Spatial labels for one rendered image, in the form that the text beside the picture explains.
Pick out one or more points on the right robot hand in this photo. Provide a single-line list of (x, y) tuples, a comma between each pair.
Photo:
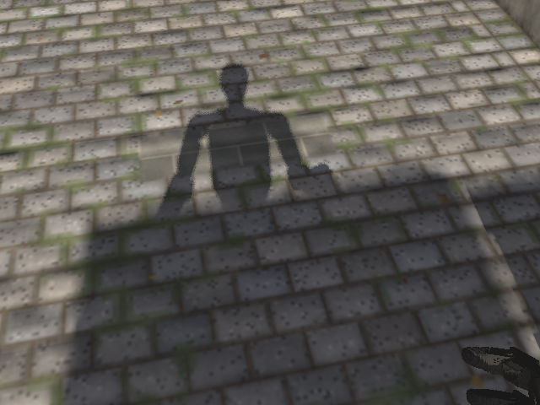
[(515, 366)]

